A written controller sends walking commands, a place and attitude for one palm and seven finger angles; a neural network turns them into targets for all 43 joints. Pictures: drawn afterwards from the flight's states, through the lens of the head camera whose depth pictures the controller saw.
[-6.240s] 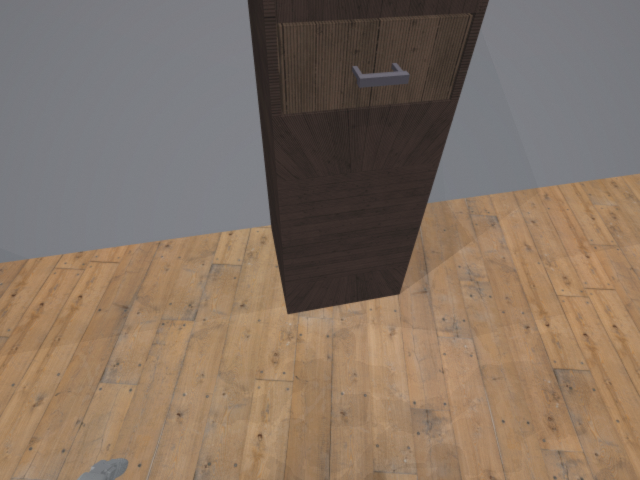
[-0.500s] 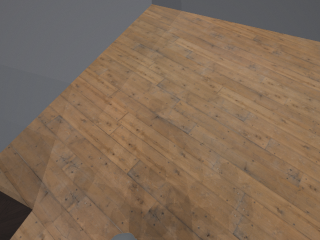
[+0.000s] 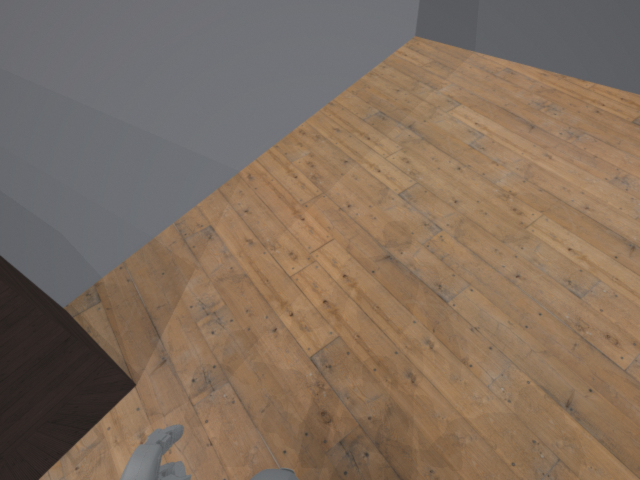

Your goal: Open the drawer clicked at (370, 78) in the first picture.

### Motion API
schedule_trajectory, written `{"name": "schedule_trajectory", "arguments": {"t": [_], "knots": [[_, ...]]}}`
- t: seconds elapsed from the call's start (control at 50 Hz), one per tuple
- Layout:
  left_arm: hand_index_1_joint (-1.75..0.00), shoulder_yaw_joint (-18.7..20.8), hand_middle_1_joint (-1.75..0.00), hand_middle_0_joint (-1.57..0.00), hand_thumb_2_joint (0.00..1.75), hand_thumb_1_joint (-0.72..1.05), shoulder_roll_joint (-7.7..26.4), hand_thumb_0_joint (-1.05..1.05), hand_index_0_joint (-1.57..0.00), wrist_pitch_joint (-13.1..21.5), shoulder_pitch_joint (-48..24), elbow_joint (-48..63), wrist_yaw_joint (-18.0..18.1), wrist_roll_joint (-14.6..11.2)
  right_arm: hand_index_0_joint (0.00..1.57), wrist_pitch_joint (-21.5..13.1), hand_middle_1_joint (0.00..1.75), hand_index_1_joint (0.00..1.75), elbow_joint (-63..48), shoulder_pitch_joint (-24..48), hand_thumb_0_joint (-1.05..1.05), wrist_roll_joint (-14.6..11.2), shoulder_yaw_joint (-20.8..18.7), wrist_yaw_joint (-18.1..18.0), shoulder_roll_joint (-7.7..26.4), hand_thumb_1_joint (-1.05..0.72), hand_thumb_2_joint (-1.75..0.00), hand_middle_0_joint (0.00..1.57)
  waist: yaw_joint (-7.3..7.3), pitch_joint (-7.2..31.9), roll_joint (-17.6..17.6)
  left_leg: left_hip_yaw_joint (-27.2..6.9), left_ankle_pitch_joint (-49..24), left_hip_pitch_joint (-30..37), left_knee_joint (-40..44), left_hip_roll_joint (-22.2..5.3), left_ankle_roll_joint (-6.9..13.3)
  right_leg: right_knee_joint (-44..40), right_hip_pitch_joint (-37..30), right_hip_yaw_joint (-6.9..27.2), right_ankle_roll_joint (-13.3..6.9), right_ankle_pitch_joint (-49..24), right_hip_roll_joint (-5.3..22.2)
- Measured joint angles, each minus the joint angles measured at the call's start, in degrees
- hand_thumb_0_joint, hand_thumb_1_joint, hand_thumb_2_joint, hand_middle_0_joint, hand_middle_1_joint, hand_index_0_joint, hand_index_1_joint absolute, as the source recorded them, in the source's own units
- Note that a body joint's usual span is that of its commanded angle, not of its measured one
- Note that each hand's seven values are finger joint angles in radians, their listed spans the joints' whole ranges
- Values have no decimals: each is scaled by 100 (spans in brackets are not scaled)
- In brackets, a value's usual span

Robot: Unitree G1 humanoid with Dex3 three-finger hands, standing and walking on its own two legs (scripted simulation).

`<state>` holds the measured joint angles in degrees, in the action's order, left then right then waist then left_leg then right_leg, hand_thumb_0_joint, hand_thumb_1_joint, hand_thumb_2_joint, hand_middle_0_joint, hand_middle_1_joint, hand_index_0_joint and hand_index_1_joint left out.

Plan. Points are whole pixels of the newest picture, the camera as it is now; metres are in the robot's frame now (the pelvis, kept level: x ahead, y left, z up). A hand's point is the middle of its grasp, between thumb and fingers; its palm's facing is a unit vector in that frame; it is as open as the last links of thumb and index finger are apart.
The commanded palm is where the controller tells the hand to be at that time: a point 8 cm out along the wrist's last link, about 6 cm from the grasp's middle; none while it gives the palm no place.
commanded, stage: turn to face it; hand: left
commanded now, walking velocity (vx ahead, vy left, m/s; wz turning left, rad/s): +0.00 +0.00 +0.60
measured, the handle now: out of the picture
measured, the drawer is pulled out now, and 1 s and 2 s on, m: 0.00 0.00 0.00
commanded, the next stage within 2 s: take the last steps up to it in 1.44 s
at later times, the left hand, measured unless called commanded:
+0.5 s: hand out of the picture -0.02 +0.27 -0.17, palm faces +0.35 -0.90 -0.25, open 7.4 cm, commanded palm none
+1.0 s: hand out of the picture -0.02 +0.22 -0.13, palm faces +0.58 -0.76 -0.29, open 7.4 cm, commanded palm none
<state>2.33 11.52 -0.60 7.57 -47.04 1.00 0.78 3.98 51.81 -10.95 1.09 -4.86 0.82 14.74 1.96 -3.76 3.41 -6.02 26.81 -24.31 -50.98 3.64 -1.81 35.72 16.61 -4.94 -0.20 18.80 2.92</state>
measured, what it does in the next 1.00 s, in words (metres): steps on the spot, turning left: left foot, then right foot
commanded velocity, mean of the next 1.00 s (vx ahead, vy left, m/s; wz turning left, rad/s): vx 0.00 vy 0.00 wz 0.59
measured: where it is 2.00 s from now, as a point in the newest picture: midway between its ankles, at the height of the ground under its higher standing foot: outside the picture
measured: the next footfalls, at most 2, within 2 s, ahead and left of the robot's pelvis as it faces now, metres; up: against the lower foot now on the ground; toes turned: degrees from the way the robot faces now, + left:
left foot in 0.36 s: +0.02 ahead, +0.15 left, +0.00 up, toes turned +21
right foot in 0.84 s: +0.11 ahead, -0.08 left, +0.00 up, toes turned +28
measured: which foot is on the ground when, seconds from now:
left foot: up 0.00-0.34, down 0.36-0.84, up 0.86-1.00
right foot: down 0.00-0.36, up 0.38-0.82, down 0.84-1.00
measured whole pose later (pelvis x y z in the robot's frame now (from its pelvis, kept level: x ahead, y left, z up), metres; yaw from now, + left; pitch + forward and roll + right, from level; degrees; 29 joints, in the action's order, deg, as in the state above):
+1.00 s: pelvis +0.01 +0.00 +0.01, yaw +37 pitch -2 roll +1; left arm 1.9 10.4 -1.5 10.6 -49.1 1.6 0.8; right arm 5.1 53.6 -13.6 1.5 -5.8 1.7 15.8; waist 2.5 -2.8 3.0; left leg -1.9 22.2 -29.7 -67.8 1.4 -3.1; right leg 30.5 11.5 -7.9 0.1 17.1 4.9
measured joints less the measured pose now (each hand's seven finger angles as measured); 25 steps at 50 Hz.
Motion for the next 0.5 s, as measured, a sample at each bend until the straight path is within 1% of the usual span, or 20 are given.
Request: {"name": "schedule_trajectory", "arguments": {"t": [0.02, 0.06, 0.08, 0.12, 0.18, 0.26, 0.3, 0.34, 0.36, 0.38, 0.4, 0.42, 0.46, 0.5], "knots": [[-30, -20, -30, -20, 90, 91, -45, 0, -20, -5, 52, -6, 10, 4, 21, 29, 30, 30, 28, -29, 1, 8, -24, 14, 28, -91, -90, 20, 2, 12, 5, 115, 40, -165, -564, -11, -19, -61, -89, -83, -41, 20, 59], [-30, -44, -30, -20, 90, 90, -105, 0, -20, -27, 167, -39, 25, 6, 20, 74, 30, 30, 81, -64, 1, 28, -52, 59, 77, -91, -90, 20, -4, 29, -3, 330, -179, -401, -1411, -125, -81, -244, -265, -220, -49, -16, 151], [-30, -49, -30, -20, 90, 90, -124, 0, -20, -35, 218, -68, 30, 11, 20, 85, 30, 30, 98, -76, 1, 31, -64, 81, 93, -91, -90, 20, 3, 32, -12, 403, -312, -469, -1645, -199, -113, -330, -339, -291, -38, -46, 191], [-30, -57, -30, -20, 90, 90, -142, 0, -20, -43, 305, -128, 38, 21, 20, 102, 30, 30, 124, -91, 1, 30, -69, 110, 107, -91, -90, 20, 17, 18, -50, 503, -487, -500, -1751, -344, -178, -465, -457, -441, -22, -89, 269], [-30, -55, -30, -20, 90, 90, -128, 0, -20, -41, 412, -204, 44, 37, 20, 142, 30, 30, 159, -78, 1, 18, -52, 126, 93, -91, -90, 20, -7, -36, -148, 612, -474, -377, -1342, -516, -245, -551, -559, -662, 9, -94, 389], [-30, -18, -30, -20, 90, 90, -39, 0, -20, -63, 522, -301, 28, 64, 20, 154, 30, 30, 175, 38, 1, -3, 3, 135, 52, -91, -90, 20, -106, -143, -299, 822, -331, -41, -310, -643, -240, -449, -559, -938, 96, -8, 561], [-30, 25, -30, -20, 90, 90, 43, 0, -20, -84, 566, -351, 19, 74, 20, 113, 30, 30, 144, 109, 1, -18, 40, 135, 21, -91, -90, 20, -174, -195, -392, 952, -298, 192, 291, -648, -191, -285, -514, -1068, 167, 89, 664], [-30, 80, -30, -20, 90, 90, 141, 0, -20, -112, 628, -399, 9, 58, 20, 40, 30, 30, 78, 153, 1, -19, 75, 134, 2, -91, -90, 20, -214, -205, -472, 1078, -623, 497, 1055, -616, -127, -11, -438, -1210, 269, 248, 785], [-30, 108, -30, -20, 90, 90, 199, 0, -20, -131, 683, -414, 1, 33, 20, -18, 30, 30, 34, 163, 1, -14, 89, 138, 4, -91, -90, 20, -232, -179, -518, 1119, -881, 659, 1446, -574, 11, 243, -336, -1243, 327, 376, 871], [-30, 150, -30, -20, 90, 90, 286, 0, -20, -174, 686, -458, -6, 4, 20, -81, 30, 30, 12, 212, 1, -7, 91, 132, -43, -91, -90, 20, -248, -197, -646, 1136, -846, 614, 1402, -478, 184, 682, -146, -1065, 393, 626, 939], [-30, 182, -30, -20, 90, 90, 356, 0, -20, -245, 672, -505, 5, -7, 20, -136, 30, 30, -18, 251, 1, -15, 112, 123, -83, -91, -90, 20, -273, -214, -718, 1127, -761, 557, 1288, -429, 301, 1224, 90, -767, 442, 1015, 870], [-30, 204, -30, -20, 90, 90, 407, 0, -20, -316, 657, -549, 21, -5, 20, -185, 30, 30, -42, 275, 1, -19, 139, 104, -116, -91, -90, 20, -290, -219, -749, 1106, -710, 550, 1257, -413, 370, 1756, 317, -510, 466, 1266, 751], [-30, 238, -30, -20, 90, 91, 444, 0, -20, -398, 598, -628, 37, -11, 20, -245, 30, 30, -91, 264, 0, -10, 174, 33, -158, -91, -90, 20, -258, -187, -705, 997, -759, 603, 1398, -400, 422, 2566, 688, -215, 504, 1292, 536], [-30, 243, -30, -20, 90, 91, 438, 1, -20, -391, 509, -634, 10, -18, 20, -261, 30, 30, -103, 235, 0, 0, 197, -27, -172, -91, -90, 20, -223, -157, -621, 865, -925, 699, 1655, -369, 423, 2942, 940, -34, 536, 1011, 409]]}}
